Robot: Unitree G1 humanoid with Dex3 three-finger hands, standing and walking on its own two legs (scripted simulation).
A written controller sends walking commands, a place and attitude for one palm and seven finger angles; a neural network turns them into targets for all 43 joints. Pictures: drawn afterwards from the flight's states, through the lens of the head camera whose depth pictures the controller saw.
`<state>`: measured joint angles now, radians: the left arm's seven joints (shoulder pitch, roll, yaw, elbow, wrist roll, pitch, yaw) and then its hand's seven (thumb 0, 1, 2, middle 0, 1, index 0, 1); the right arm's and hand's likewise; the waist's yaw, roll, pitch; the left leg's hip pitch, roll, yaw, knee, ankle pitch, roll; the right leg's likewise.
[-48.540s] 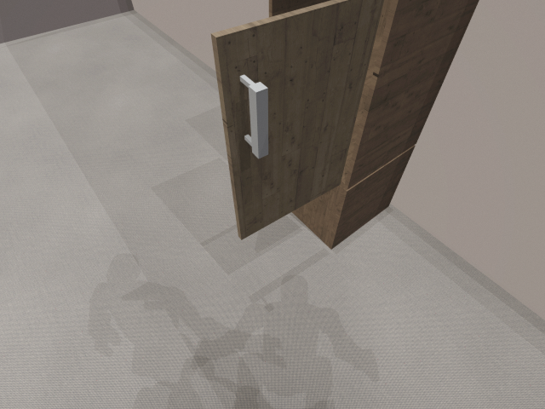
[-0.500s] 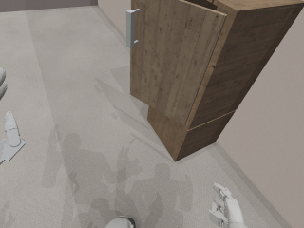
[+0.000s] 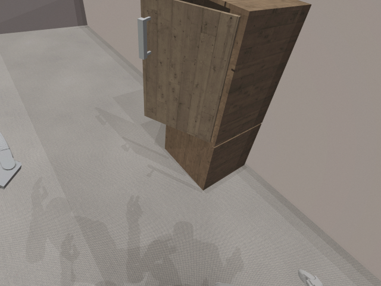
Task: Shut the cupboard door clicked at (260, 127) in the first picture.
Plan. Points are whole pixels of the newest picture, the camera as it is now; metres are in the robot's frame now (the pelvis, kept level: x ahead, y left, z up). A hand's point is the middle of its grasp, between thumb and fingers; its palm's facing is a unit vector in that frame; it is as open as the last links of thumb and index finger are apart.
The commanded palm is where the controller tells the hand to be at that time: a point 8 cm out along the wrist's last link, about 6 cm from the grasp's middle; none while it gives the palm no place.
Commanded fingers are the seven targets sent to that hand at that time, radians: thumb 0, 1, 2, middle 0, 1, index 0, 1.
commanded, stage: stop stepping back and stand still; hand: left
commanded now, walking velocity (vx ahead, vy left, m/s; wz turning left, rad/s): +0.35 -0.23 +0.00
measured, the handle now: (145, 38) +1.00 +0.20 +0.11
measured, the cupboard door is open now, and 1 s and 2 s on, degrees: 26 26 26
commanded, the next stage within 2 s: let the arm hang, fingers relaxed in 0.94 s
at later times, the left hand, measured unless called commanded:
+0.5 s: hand out of the picture +0.16 +0.27 +0.19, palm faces +0.55 -0.76 -0.34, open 7.4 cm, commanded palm +0.10 +0.31 +0.20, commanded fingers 0.00 0.90 0.90 -0.20 -0.30 -0.20 -0.30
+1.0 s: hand out of the picture +0.19 +0.30 +0.17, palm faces +0.47 -0.76 -0.45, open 7.4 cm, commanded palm +0.13 +0.33 +0.20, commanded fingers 0.00 0.90 0.90 -0.20 -0.30 -0.20 -0.30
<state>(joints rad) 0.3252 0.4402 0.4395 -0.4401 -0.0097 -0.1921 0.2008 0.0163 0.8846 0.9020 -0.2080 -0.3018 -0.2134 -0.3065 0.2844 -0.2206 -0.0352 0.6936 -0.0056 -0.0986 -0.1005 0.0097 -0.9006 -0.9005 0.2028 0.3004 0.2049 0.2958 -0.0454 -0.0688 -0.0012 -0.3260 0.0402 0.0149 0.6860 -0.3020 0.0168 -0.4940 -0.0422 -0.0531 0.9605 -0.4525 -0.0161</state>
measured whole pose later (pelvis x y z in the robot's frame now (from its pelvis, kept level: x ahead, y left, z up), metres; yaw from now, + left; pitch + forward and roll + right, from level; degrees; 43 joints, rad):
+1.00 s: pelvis +0.00 +0.02 +0.02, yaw +2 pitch +0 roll +0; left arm 0.54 0.41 0.40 -0.45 -0.04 -0.16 0.17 0.02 0.88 0.90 -0.21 -0.30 -0.22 -0.31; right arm 0.23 -0.18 0.02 0.64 0.02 -0.05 -0.08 0.01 -0.90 -0.90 0.21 0.30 0.21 0.30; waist 0.00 -0.01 -0.01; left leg -0.26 0.06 0.10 0.53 -0.26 0.00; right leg -0.18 -0.02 -0.07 0.51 -0.32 0.00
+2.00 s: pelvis -0.03 +0.04 +0.02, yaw +2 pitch -2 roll +0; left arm 0.30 0.12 0.01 1.13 0.02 0.01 0.04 0.01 0.91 0.90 -0.20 -0.30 -0.20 -0.30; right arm 0.34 -0.11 -0.01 1.13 -0.01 0.02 -0.03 0.00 -0.90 -0.90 0.20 0.30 0.20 0.30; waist -0.02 0.00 0.01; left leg -0.23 0.02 0.12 0.41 -0.15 0.03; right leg -0.17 -0.05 -0.06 0.43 -0.22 0.02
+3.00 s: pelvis -0.01 +0.04 +0.02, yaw +5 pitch -1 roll +0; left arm 0.25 0.16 0.04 1.10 0.02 0.02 0.04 0.01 0.90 0.90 -0.20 -0.30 -0.20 -0.30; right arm 0.28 -0.14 -0.02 1.10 -0.01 0.03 -0.02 0.00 -0.90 -0.90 0.20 0.30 0.20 0.30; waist -0.02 -0.01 0.06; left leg -0.26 0.00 0.07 0.48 -0.21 0.03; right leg -0.17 -0.07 -0.11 0.48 -0.29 0.02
